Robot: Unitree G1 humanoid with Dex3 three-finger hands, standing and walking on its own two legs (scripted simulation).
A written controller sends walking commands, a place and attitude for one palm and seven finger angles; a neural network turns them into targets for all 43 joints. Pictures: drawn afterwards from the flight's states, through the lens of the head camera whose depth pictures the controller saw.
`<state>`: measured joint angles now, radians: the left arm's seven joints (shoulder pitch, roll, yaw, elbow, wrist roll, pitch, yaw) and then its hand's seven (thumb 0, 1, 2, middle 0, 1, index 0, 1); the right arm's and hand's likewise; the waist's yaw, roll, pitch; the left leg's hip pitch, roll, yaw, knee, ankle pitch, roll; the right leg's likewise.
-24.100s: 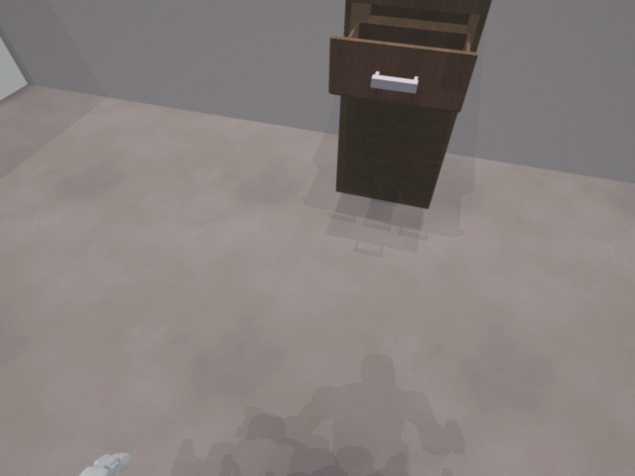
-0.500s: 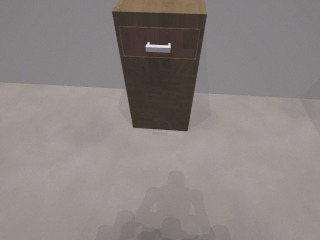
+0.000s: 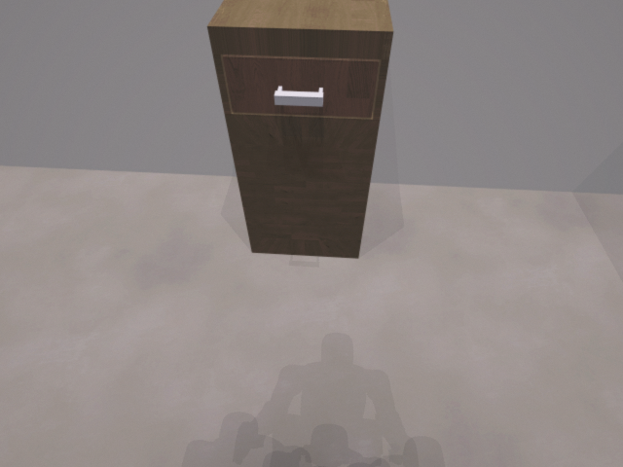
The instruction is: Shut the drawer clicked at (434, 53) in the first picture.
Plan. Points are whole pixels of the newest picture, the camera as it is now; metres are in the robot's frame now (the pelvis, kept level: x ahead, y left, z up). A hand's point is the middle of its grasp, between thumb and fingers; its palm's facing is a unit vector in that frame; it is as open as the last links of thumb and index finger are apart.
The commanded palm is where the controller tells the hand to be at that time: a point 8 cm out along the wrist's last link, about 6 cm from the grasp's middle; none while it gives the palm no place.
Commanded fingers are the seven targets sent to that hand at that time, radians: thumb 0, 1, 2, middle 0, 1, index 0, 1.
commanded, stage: look to check the result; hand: left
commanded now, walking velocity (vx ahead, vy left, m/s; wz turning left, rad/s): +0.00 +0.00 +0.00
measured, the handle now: (299, 94) +0.99 +0.08 -0.04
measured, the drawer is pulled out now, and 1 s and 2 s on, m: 0.00 0.00 0.00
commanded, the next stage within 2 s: stand and wait in 0.42 s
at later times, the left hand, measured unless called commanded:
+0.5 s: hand out of the picture +0.07 +0.22 -0.16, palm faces -0.01 -0.96 -0.30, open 7.4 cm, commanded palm none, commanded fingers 0.00 0.90 0.90 -0.20 -0.30 -0.20 -0.30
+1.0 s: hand out of the picture +0.10 +0.23 -0.15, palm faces -0.02 -0.95 -0.32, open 7.4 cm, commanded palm none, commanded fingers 0.00 0.90 0.90 -0.20 -0.30 -0.20 -0.30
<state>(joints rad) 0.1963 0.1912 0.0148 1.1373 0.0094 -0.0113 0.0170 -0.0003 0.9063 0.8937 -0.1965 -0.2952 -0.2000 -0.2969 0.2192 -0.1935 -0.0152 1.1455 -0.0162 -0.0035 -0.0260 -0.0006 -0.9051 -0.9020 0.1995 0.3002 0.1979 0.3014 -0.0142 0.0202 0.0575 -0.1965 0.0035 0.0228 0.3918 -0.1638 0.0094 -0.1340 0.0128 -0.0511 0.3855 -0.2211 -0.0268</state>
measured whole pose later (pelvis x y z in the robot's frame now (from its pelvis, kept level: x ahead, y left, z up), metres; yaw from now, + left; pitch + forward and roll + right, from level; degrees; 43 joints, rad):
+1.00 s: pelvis +0.03 +0.00 +0.00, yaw +0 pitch -1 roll +0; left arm 0.11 0.30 0.01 1.14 0.01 -0.02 0.01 0.00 0.90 0.89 -0.20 -0.29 -0.20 -0.30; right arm 0.12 -0.31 -0.01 1.14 -0.01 -0.01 -0.02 0.00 -0.90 -0.90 0.20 0.30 0.20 0.30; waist -0.01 0.02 0.05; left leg -0.13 0.01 0.03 0.32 -0.17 0.00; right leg -0.07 0.02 -0.04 0.30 -0.22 -0.03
